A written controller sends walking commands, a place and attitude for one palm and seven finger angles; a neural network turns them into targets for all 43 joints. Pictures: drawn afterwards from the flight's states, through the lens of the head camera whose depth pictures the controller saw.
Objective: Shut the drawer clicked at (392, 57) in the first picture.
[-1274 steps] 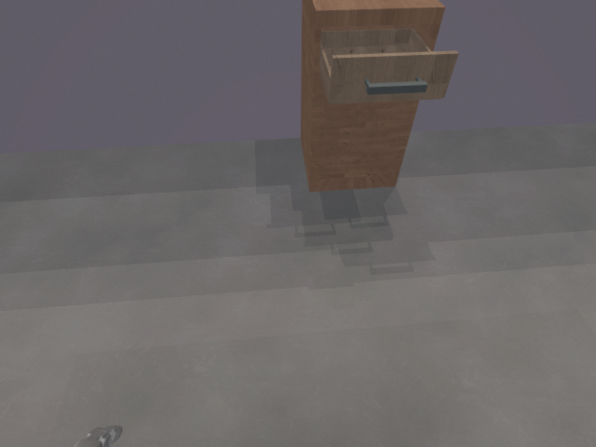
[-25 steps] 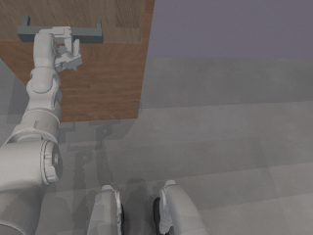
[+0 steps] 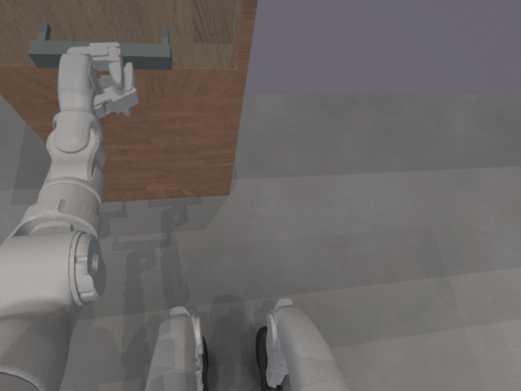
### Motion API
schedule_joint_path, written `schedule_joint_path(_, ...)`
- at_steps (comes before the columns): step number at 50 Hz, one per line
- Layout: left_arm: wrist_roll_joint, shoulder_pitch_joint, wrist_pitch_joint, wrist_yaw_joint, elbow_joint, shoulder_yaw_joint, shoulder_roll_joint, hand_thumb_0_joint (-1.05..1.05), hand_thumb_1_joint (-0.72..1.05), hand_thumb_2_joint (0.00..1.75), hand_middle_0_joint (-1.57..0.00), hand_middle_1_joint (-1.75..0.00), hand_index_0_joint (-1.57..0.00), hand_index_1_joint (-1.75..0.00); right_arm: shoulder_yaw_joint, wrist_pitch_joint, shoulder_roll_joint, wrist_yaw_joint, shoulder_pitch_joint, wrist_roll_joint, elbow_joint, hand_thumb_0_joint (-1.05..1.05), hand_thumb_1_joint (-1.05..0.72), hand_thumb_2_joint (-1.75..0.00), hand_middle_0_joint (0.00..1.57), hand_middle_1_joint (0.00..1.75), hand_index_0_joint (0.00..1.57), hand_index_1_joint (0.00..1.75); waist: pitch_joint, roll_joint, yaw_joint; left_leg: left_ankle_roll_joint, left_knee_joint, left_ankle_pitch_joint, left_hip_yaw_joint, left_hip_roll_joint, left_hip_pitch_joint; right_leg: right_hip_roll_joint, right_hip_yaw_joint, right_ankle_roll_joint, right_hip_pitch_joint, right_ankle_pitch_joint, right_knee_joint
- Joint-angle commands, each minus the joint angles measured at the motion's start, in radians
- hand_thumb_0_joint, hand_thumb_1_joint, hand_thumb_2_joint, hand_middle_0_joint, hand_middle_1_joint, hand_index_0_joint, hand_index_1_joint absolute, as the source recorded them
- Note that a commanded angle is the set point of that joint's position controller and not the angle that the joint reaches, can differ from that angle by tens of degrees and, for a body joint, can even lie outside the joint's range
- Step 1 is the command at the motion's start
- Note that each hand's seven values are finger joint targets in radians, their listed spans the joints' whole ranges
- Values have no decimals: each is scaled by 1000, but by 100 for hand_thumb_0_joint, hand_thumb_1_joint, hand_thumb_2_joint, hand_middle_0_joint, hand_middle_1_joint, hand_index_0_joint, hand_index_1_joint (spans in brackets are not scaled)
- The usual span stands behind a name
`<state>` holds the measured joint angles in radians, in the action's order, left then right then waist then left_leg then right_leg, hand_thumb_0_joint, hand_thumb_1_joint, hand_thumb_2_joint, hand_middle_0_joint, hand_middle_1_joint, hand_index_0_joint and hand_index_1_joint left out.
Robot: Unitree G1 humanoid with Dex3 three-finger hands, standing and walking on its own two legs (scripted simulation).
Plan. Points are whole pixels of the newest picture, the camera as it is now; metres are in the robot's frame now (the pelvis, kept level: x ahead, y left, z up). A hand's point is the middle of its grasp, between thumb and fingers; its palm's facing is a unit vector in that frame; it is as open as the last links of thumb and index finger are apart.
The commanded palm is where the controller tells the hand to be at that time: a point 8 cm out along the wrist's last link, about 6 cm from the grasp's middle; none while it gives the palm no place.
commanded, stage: pull the fist back off the drawer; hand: left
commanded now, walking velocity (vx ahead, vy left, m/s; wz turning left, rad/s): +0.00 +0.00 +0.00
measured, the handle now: (106, 44) +0.62 +0.17 +0.06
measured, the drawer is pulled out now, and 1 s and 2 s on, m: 0.00 0.00 0.00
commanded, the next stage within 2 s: draw the hand back to the body in 0.28 s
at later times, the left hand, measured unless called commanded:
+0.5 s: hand (117, 88) +0.52 +0.15 +0.08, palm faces +0.03 -1.00 -0.04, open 3.2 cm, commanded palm +0.47 +0.20 +0.09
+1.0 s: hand (32, 146) +0.37 +0.18 +0.18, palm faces +0.08 -0.98 -0.18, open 3.2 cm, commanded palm +0.34 +0.24 +0.20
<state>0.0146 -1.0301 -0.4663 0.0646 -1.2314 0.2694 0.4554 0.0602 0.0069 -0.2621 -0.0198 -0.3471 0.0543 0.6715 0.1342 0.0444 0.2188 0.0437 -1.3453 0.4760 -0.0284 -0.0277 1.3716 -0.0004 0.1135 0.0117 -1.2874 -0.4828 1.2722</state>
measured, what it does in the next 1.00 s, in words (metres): rises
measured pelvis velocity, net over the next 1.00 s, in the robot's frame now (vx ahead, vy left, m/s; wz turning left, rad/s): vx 0.08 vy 0.00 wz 0.02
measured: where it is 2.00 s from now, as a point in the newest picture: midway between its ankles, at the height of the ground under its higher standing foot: (234, 381)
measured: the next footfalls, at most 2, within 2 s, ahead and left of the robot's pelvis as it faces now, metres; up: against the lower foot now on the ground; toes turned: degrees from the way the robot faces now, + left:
none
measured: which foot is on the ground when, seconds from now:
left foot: down 0.00-1.00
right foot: down 0.00-1.00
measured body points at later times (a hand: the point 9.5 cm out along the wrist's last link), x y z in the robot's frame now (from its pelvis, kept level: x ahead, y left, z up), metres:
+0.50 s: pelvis +0.05 -0.01 +0.03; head +0.19 +0.00 +0.46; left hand +0.51 +0.20 +0.08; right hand +0.10 -0.27 -0.09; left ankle +0.07 +0.09 -0.60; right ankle +0.06 -0.12 -0.60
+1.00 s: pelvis +0.08 +0.00 +0.11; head +0.10 -0.01 +0.56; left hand +0.36 +0.23 +0.19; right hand +0.25 -0.24 +0.02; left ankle +0.07 +0.09 -0.60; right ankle +0.06 -0.12 -0.60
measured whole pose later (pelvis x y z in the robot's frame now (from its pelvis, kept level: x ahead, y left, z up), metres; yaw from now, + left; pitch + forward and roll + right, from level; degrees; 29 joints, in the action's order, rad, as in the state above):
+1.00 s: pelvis +0.08 +0.00 +0.11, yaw +1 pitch +8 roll -1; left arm 0.12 0.05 -0.15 0.04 -0.13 0.10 0.29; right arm 0.02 -0.06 -0.24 0.05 -0.21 -0.06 0.49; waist 0.11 0.04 0.02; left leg 0.03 -0.81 0.41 0.03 -0.01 0.54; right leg 0.00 0.05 0.01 -0.49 -0.42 0.76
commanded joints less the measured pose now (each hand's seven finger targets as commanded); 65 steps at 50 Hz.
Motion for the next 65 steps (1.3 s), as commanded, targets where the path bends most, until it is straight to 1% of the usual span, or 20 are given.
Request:
schedule_joint_path(1,37,-540,-75,-14,304,31,137,0,90,90,-140,-160,-140,-160,-78,-4,-200,4,-166,-1,-56,0,-90,-90,20,30,20,30,565,194,41,-21,215,-62,-130,-3,-611,40,-54,24,109,48,-174)
schedule_joint_path(8,57,-329,-85,-7,376,54,114,0,90,90,-140,-160,-140,-160,-87,-37,-179,-6,-140,-15,-88,0,-90,-90,20,30,20,30,575,129,-17,-18,210,-170,-73,2,-594,46,-67,20,241,106,-200)
schedule_joint_path(11,55,-269,-88,-10,352,90,149,0,90,90,-140,-160,-140,-160,-85,-49,-169,-4,-136,-20,-92,0,-90,-90,20,30,20,30,510,40,-19,-6,200,-162,-40,7,-493,48,-88,13,326,123,-218)
schedule_joint_path(12,49,-267,-91,-9,360,82,143,0,90,90,-140,-160,-140,-160,-86,-52,-166,-4,-132,-20,-97,0,-90,-90,20,30,20,30,500,61,-19,-6,197,-169,-33,9,-483,48,-93,12,329,134,-218)
schedule_joint_path(16,55,-180,-114,2,419,125,175,0,90,90,-140,-160,-140,-160,-92,-63,-154,-1,-129,-22,-113,0,-90,-90,20,30,20,30,552,47,-52,-5,184,-262,-8,14,-481,45,-114,10,429,271,-201)
schedule_joint_path(19,73,-111,-117,19,461,101,119,0,90,90,-140,-160,-140,-160,-100,-71,-147,-7,-118,-25,-117,0,-90,-90,20,30,20,30,569,85,-63,-14,188,-343,-6,12,-555,45,-103,10,422,341,-198)
schedule_joint_path(21,97,35,-108,34,606,131,157,0,90,90,-140,-160,-140,-160,-107,-78,-152,-9,-105,-38,-161,0,-90,-90,20,30,20,30,663,108,-120,-19,226,-425,1,13,-645,47,-105,16,523,423,-210)
schedule_joint_path(23,124,174,-76,54,757,91,113,0,90,90,-140,-160,-140,-160,-110,-84,-141,-10,-91,-54,-197,0,-90,-90,20,30,20,30,721,120,-149,-24,275,-535,5,13,-744,47,-97,16,619,524,-244)
schedule_joint_path(26,164,351,6,85,867,10,16,0,90,90,-140,-160,-140,-160,-113,-82,-132,-6,-76,-80,-221,0,-90,-90,20,30,20,30,625,45,-136,-12,328,-547,16,12,-764,52,-88,8,689,571,-310)
schedule_joint_path(29,198,443,74,84,906,-23,-34,0,90,90,-140,-160,-140,-160,-116,-76,-135,12,-52,-98,-217,0,-90,-90,20,30,20,30,451,-52,-114,-3,384,-452,23,12,-721,50,-80,-6,713,539,-377)
schedule_joint_path(34,207,517,69,73,1008,-44,-52,0,90,90,-140,-160,-140,-160,-110,-43,-128,29,-11,-97,-212,0,-90,-90,20,30,20,30,347,18,-123,-11,441,-453,16,14,-821,44,-68,3,696,483,-421)
schedule_joint_path(38,203,648,63,94,1145,-81,-59,0,90,90,-140,-160,-140,-160,-104,-19,-120,28,30,-98,-245,0,-90,-90,20,30,20,30,355,113,-151,-20,484,-581,-2,4,-968,40,-57,10,717,493,-446)
schedule_joint_path(44,243,812,148,114,1218,-41,-46,0,90,90,-140,-160,-140,-160,-91,7,-118,41,109,-108,-297,0,-90,-90,20,30,20,30,249,5,-176,-17,568,-467,-1,9,-942,38,-45,8,815,457,-510)
schedule_joint_path(45,114,845,200,12,1281,-71,42,0,90,90,-140,-160,-140,-160,-93,-23,-100,63,178,-109,-323,0,-90,-90,20,30,20,30,271,4,-228,-16,626,-436,14,21,-992,10,-96,24,881,415,-576)
schedule_joint_path(47,106,909,266,-66,1331,-94,-17,0,90,90,-140,-160,-140,-160,-80,-33,-89,86,192,-107,-350,0,-90,-90,20,30,20,30,182,-35,-205,-15,678,-352,16,19,-992,6,-91,18,899,369,-625)
schedule_joint_path(48,95,928,289,-87,1345,-110,-26,0,90,90,-140,-160,-140,-160,-74,-35,-87,93,204,-108,-347,0,-90,-90,20,30,20,30,155,0,-208,-15,699,-345,17,17,-1007,0,-92,21,919,362,-641)
schedule_joint_path(53,68,932,348,-161,1463,-98,0,0,90,90,-140,-160,-140,-160,-50,-24,-79,120,244,-100,-328,0,-90,-90,20,30,20,30,86,0,-210,-10,795,-316,5,12,-1118,0,-85,22,984,324,-735)
schedule_joint_path(59,60,1067,377,-183,1584,-95,-17,0,90,90,-140,-160,-140,-160,-37,24,-74,119,264,-89,-300,0,-90,-90,20,30,20,30,32,16,-230,-15,882,-399,-9,6,-1228,1,-74,23,1073,373,-810)
schedule_joint_path(61,62,1149,383,-181,1586,-69,-8,0,90,90,-140,-160,-140,-160,-39,36,-78,114,271,-82,-285,0,-90,-90,20,30,20,30,-1,-19,-241,-14,905,-399,-5,7,-1232,4,-75,21,1098,378,-841)
schedule_joint_path(65,63,1251,374,-181,1698,-18,7,0,90,90,-140,-160,-140,-160,-41,55,-68,100,278,-77,-277,0,-90,-90,20,30,20,30,-13,7,-253,-18,931,-470,1,4,-1265,-1,-73,22,1152,434,-861)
